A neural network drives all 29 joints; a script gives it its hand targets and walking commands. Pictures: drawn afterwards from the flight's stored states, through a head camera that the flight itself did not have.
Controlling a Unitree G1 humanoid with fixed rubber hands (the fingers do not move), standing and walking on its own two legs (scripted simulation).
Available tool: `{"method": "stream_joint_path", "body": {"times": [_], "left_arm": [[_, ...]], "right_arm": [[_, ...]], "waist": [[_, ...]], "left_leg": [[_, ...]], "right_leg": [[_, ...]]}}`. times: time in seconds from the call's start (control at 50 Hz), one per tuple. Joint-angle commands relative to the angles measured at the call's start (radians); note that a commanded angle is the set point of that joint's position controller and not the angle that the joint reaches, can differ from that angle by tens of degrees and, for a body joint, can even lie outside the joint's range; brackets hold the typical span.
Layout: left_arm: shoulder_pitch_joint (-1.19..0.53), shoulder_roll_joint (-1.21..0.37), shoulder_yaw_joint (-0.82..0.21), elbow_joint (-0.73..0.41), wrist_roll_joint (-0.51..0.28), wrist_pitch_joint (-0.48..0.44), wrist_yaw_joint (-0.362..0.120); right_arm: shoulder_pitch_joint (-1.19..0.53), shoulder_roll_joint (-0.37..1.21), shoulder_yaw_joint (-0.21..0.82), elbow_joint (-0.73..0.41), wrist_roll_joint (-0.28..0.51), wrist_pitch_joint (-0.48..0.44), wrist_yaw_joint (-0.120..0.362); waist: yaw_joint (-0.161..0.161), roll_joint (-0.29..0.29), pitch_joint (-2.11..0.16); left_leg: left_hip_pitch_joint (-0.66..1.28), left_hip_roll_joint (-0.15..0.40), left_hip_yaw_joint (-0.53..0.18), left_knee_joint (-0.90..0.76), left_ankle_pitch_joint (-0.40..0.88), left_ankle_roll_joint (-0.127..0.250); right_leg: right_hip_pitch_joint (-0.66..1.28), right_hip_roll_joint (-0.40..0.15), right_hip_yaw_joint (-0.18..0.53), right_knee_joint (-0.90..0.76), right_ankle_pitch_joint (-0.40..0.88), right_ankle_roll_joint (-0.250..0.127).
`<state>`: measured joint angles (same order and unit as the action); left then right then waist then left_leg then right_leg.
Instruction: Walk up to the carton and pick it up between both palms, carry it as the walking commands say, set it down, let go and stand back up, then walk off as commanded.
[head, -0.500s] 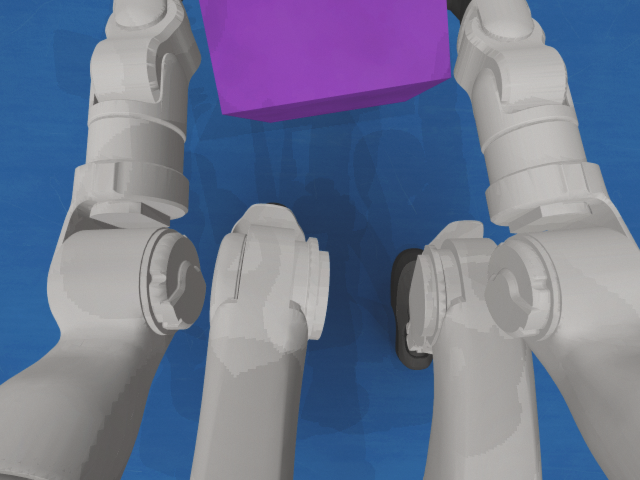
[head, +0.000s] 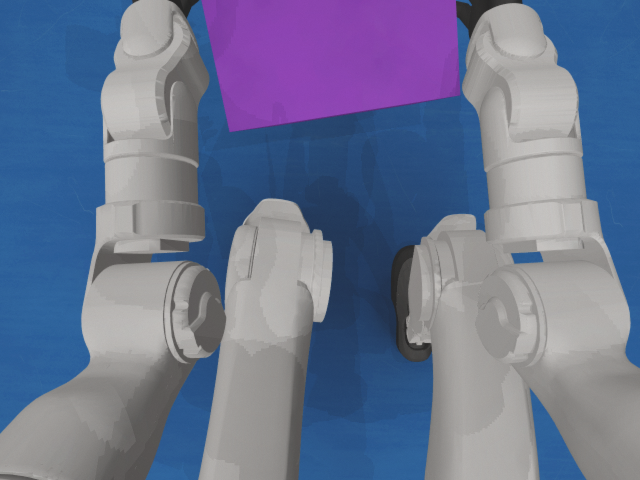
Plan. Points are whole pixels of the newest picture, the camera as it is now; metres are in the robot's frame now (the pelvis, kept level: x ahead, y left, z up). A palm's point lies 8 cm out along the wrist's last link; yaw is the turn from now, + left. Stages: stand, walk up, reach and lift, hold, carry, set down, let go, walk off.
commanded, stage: reach and lift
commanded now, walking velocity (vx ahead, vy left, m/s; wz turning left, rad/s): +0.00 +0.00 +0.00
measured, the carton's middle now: (332, 38) +0.52 +0.07 -0.20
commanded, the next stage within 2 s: none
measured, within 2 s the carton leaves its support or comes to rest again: neither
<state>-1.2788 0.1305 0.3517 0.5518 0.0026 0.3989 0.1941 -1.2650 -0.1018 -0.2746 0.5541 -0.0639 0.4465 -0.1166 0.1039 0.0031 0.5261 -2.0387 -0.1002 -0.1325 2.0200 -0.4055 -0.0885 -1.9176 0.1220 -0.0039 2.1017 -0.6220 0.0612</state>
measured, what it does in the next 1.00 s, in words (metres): rises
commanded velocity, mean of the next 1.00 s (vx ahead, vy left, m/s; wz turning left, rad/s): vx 0.00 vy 0.00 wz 0.00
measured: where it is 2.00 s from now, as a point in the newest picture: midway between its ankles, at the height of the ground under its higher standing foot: (342, 302)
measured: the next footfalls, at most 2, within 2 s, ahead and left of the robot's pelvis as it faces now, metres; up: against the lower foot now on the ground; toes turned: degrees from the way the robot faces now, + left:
none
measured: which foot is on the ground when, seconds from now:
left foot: down 0.00-1.00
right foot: down 0.00-1.00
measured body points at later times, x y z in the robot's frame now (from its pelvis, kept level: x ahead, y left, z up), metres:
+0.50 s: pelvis -0.01 -0.01 +0.05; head +0.33 +0.04 +0.33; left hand +0.51 +0.21 -0.06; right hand +0.54 -0.07 -0.06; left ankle +0.17 +0.13 -0.38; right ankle +0.12 -0.12 -0.38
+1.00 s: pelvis -0.02 -0.01 +0.10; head +0.30 +0.04 +0.41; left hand +0.50 +0.19 +0.01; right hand +0.52 -0.09 +0.01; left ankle +0.17 +0.13 -0.38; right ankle +0.12 -0.12 -0.38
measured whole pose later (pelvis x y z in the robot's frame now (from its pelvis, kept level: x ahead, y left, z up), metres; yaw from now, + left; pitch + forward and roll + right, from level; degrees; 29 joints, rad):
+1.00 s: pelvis -0.02 -0.01 +0.10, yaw +0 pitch +18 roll -3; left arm -1.25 0.06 0.35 0.53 0.08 0.49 0.22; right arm -1.18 -0.09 -0.34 0.53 -0.13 0.51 -0.05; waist 0.10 -0.01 0.53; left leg -1.64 -0.06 -0.15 1.68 -0.36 -0.09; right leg -1.55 0.13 0.01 1.75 -0.52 0.03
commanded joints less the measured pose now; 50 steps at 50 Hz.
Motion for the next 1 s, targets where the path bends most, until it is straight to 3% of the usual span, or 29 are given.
{"method": "stream_joint_path", "body": {"times": [0.0,0.02,0.06,0.08,0.1,0.12,0.18,0.2,0.22,0.24,0.26,0.28,0.32,0.34,0.38,0.42,0.46,0.52,0.62,0.64,0.68,0.7,0.74,0.76,0.84,0.9,0.92,0.94,0.98], "left_arm": [[-0.729,-1.071,-0.612,-0.086,-0.166,0.026,-0.288],[-0.777,-1.142,-0.651,-0.163,-0.183,0.03,-0.285],[-0.766,-1.134,-0.593,-0.028,-0.152,0.039,-0.292],[-0.801,-1.157,-0.636,-0.148,-0.189,0.037,-0.291],[-0.85,-1.148,-0.666,-0.211,-0.195,0.045,-0.284],[-0.728,-1.05,-0.544,-0.002,-0.111,0.06,-0.29],[-0.751,-1.102,-0.447,0.136,-0.082,0.065,-0.312],[-0.806,-1.12,-0.482,0.019,-0.108,0.058,-0.318],[-0.77,-1.152,-0.481,0.101,-0.081,0.072,-0.331],[-0.809,-1.237,-0.615,-0.143,-0.161,0.059,-0.322],[-0.818,-1.117,-0.509,0.022,-0.087,0.068,-0.325],[-0.765,-1.167,-0.598,-0.079,-0.147,0.057,-0.325],[-0.653,-1.114,-0.545,0.019,-0.113,0.079,-0.325],[-0.737,-1.095,-0.504,0.017,-0.085,0.078,-0.337],[-0.642,-1.14,-0.507,0.107,-0.083,0.101,-0.353],[-0.755,-1.23,-0.694,-0.246,-0.208,0.099,-0.335],[-0.702,-1.197,-0.724,-0.26,-0.23,0.119,-0.323],[-0.651,-1.157,-0.654,-0.114,-0.151,0.106,-0.314],[-0.612,-1.207,-0.667,-0.073,-0.154,0.081,-0.303],[-0.644,-1.241,-0.65,-0.046,-0.163,0.077,-0.301],[-0.767,-1.288,-0.745,-0.196,-0.222,0.072,-0.302],[-0.645,-1.187,-0.635,0.007,-0.127,0.079,-0.305],[-0.676,-1.242,-0.605,0.042,-0.119,0.083,-0.305],[-0.637,-1.34,-0.634,-0.008,-0.145,0.091,-0.303],[-0.64,-1.26,-0.595,0.013,-0.1,0.098,-0.311],[-0.627,-1.274,-0.653,-0.02,-0.139,0.103,-0.309],[-0.654,-1.331,-0.636,-0.053,-0.141,0.115,-0.311],[-0.708,-1.251,-0.654,-0.154,-0.154,0.101,-0.303],[-0.621,-1.223,-0.654,-0.128,-0.139,0.109,-0.295]], "right_arm": [[-0.924,0.9,0.457,-0.138,0.11,-0.083,0.209],[-1.017,0.916,0.543,-0.304,0.169,-0.09,0.224],[-1.124,0.898,0.504,-0.263,0.182,-0.093,0.228],[-1.062,0.947,0.527,-0.308,0.179,-0.086,0.226],[-1.059,0.965,0.557,-0.326,0.217,-0.081,0.232],[-1.123,0.903,0.516,-0.263,0.172,-0.07,0.23],[-1.065,0.895,0.403,-0.063,0.1,-0.059,0.245],[-1.062,0.989,0.428,-0.102,0.123,-0.056,0.254],[-1.057,0.95,0.43,-0.074,0.121,-0.06,0.266],[-1.034,1.055,0.536,-0.276,0.191,-0.062,0.263],[-1.084,0.959,0.462,-0.129,0.15,-0.052,0.258],[-1.183,1.043,0.593,-0.334,0.247,-0.07,0.253],[-1.002,1.108,0.539,-0.152,0.195,-0.04,0.25],[-0.975,1.076,0.467,-0.07,0.143,-0.032,0.253],[-1.05,1.051,0.526,-0.185,0.176,-0.033,0.261],[-1.103,1.072,0.692,-0.489,0.29,-0.026,0.237],[-1.052,1.082,0.702,-0.466,0.312,-0.01,0.223],[-0.872,0.985,0.527,-0.21,0.178,-0.021,0.229],[-0.989,0.978,0.576,-0.325,0.216,-0.06,0.241],[-0.961,0.905,0.502,-0.27,0.15,-0.066,0.24],[-0.945,0.992,0.527,-0.286,0.182,-0.067,0.24],[-0.892,0.977,0.428,-0.133,0.12,-0.06,0.248],[-0.938,0.936,0.414,-0.143,0.101,-0.071,0.268],[-0.951,0.947,0.497,-0.267,0.14,-0.071,0.275],[-0.872,0.985,0.413,-0.115,0.102,-0.049,0.286],[-0.97,1.023,0.535,-0.249,0.175,-0.05,0.292],[-0.971,0.985,0.53,-0.264,0.171,-0.049,0.296],[-1.014,1.051,0.564,-0.326,0.205,-0.047,0.296],[-0.959,1.035,0.615,-0.341,0.224,-0.029,0.27]], "waist": [[-0.089,-0.004,-2.164],[-0.04,0.048,-2.436],[-0.025,0.044,-2.197],[-0.059,0.006,-2.366],[0.007,0.077,-2.498],[0.029,-0.021,-2.25],[-0.011,-0.034,-2.049],[-0.036,-0.042,-2.149],[0.034,0.021,-2.14],[0.007,0.052,-2.516],[0.029,0.006,-2.3],[0.057,-0.005,-2.516],[0.068,-0.049,-2.407],[0.025,-0.07,-2.327],[0.059,-0.079,-2.313],[0.031,-0.048,-2.823],[0.051,0.012,-2.821],[-0.02,0.046,-2.389],[0.019,0.079,-2.379],[-0.09,0.08,-2.303],[-0.117,0.061,-2.485],[-0.059,0.061,-2.154],[-0.072,0.073,-2.139],[-0.066,0.06,-2.328],[-0.078,0.042,-2.277],[-0.02,0.074,-2.344],[-0.043,0.019,-2.385],[0.017,0.029,-2.524],[0.03,-0.031,-2.519]], "left_leg": [[1.022,-0.023,0.166,-0.207,0.169,0.036],[1.221,-0.027,0.193,-0.207,0.247,0.03],[1.055,-0.035,0.204,-0.244,0.081,0.047],[1.175,-0.041,0.202,-0.262,0.158,0.04],[1.246,-0.039,0.194,-0.261,0.245,0.036],[1.052,-0.037,0.206,-0.238,0.123,0.057],[0.941,-0.033,0.218,-0.292,-0.093,0.05],[1.032,-0.028,0.2,-0.312,-0.065,0.06],[0.996,-0.03,0.218,-0.314,-0.044,0.045],[1.259,-0.035,0.232,-0.309,0.175,0.039],[1.032,-0.029,0.241,-0.274,0.059,0.046],[1.178,-0.039,0.226,-0.276,0.191,0.057],[1.145,-0.033,0.227,-0.267,0.151,0.064],[1.018,-0.032,0.221,-0.294,0.114,0.058],[1.02,-0.028,0.212,-0.323,0.088,0.064],[1.311,-0.057,0.22,-0.303,0.354,0.051],[1.442,-0.062,0.203,-0.335,0.42,0.051],[1.233,-0.037,0.171,-0.35,0.212,0.039],[1.296,-0.04,0.183,-0.4,0.241,0.041],[1.294,-0.029,0.146,-0.414,0.174,0.036],[1.435,-0.032,0.139,-0.436,0.174,0.023],[1.266,-0.025,0.128,-0.459,0.037,0.027],[1.266,-0.016,0.128,-0.481,-0.021,0.023],[1.434,-0.032,0.118,-0.507,0.025,0.022],[1.393,-0.02,0.135,-0.509,-0.01,0.022],[1.43,-0.028,0.142,-0.526,0.016,0.034],[1.469,-0.025,0.115,-0.551,0.05,0.025],[1.522,-0.038,0.122,-0.547,0.119,0.031],[1.466,-0.033,0.151,-0.523,0.168,0.038]], "right_leg": [[0.362,0.071,-0.081,-0.302,0.123,-0.056],[0.504,0.079,-0.069,-0.315,0.198,-0.058],[0.411,0.072,-0.073,-0.352,0.05,-0.051],[0.523,0.086,-0.075,-0.375,0.141,-0.053],[0.574,0.078,-0.064,-0.355,0.223,-0.06],[0.445,0.079,-0.07,-0.367,0.082,-0.046],[0.35,0.058,-0.085,-0.41,-0.089,-0.055],[0.404,0.073,-0.076,-0.431,-0.028,-0.06],[0.386,0.068,-0.068,-0.427,-0.048,-0.068],[0.597,0.085,-0.076,-0.411,0.176,-0.057],[0.496,0.051,-0.055,-0.428,0.055,-0.048],[0.59,0.082,-0.08,-0.385,0.182,-0.032],[0.546,0.077,-0.063,-0.405,0.121,-0.039],[0.549,0.073,-0.075,-0.429,0.117,-0.04],[0.567,0.078,-0.07,-0.433,0.103,-0.034],[0.862,0.096,-0.053,-0.437,0.336,-0.033],[0.836,0.098,-0.062,-0.44,0.393,-0.029],[0.587,0.074,-0.031,-0.474,0.197,-0.054],[0.679,0.078,-0.014,-0.532,0.211,-0.046],[0.552,0.089,-0.056,-0.526,0.145,-0.061],[0.692,0.083,-0.049,-0.551,0.185,-0.065],[0.493,0.084,-0.053,-0.554,0.062,-0.064],[0.489,0.074,-0.046,-0.58,0.001,-0.078],[0.597,0.095,-0.06,-0.586,0.07,-0.077],[0.565,0.079,-0.07,-0.607,0.031,-0.071],[0.661,0.073,-0.024,-0.63,0.053,-0.071],[0.679,0.079,-0.052,-0.647,0.085,-0.068],[0.762,0.082,-0.041,-0.625,0.17,-0.063],[0.808,0.089,-0.02,-0.647,0.174,-0.047]]}}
